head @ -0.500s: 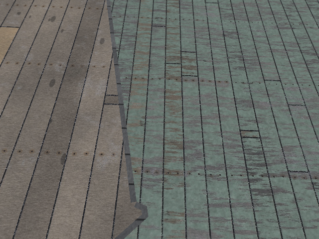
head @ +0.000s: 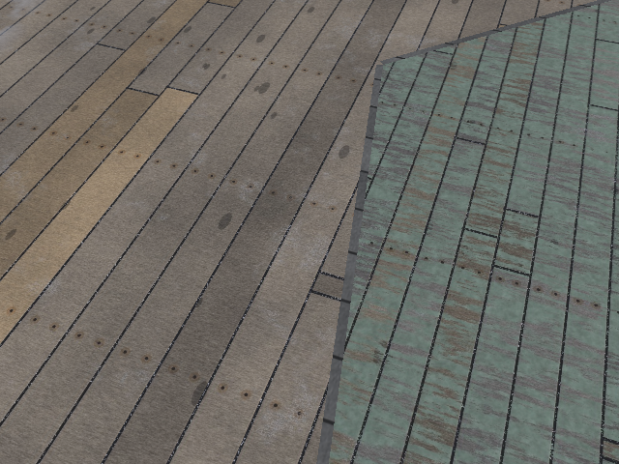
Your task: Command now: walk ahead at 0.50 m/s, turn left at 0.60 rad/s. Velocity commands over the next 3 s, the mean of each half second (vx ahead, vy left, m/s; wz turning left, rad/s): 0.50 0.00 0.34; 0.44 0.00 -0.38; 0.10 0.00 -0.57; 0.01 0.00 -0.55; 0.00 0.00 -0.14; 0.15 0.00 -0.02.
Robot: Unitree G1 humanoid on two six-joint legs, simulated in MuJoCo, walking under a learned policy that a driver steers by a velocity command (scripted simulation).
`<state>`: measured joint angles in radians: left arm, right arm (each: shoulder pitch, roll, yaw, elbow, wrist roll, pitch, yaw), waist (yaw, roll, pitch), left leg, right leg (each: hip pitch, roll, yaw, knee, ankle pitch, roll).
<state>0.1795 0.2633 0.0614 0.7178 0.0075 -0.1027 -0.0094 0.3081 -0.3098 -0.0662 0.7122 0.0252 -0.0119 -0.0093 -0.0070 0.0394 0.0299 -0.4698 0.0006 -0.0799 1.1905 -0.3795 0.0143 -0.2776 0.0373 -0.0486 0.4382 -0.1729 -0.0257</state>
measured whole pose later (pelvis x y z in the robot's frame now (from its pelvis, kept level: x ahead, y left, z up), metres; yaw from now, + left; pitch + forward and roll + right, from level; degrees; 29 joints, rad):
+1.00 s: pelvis +0.54 +0.06 -0.01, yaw -7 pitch +2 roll +1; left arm 0.14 0.31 0.06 0.69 -0.01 -0.04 -0.04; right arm 0.22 -0.30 -0.05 0.77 0.00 -0.07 -0.02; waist 0.00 0.00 0.08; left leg -0.37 0.01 -0.03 1.26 -0.50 -0.04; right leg -0.45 0.08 -0.01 0.56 -0.10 -0.10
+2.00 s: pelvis +0.65 +0.05 +0.01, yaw -41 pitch +2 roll +2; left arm 0.20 0.28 0.06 0.63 0.00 0.03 0.02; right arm 0.13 -0.33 -0.10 0.74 0.00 0.02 -0.03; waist 0.00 0.04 0.05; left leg -0.53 0.01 -0.02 1.05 -0.36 -0.08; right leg -0.26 0.04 0.07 0.45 -0.21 -0.04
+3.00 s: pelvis +0.71 +0.01 +0.00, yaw -43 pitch +0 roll +0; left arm 0.24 0.27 0.07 0.90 -0.02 -0.07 0.00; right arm 0.31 -0.30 -0.05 0.92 0.02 -0.03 -0.01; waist -0.01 0.04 0.01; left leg -0.15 0.03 -0.02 0.53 -0.37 0.00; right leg -0.25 0.00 -0.03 0.51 -0.26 -0.03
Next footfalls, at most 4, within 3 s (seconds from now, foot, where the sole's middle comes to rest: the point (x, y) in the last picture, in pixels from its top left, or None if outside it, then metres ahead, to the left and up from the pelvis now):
0.34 left None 0.33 0.18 -0.77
0.88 right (334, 386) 0.66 -0.02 -0.77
1.36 left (256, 331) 0.80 0.16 -0.77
1.78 right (345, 396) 0.63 -0.05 -0.77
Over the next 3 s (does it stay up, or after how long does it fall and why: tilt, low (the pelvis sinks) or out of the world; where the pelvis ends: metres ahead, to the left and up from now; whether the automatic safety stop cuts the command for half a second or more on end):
stays up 0.71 0.01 0.00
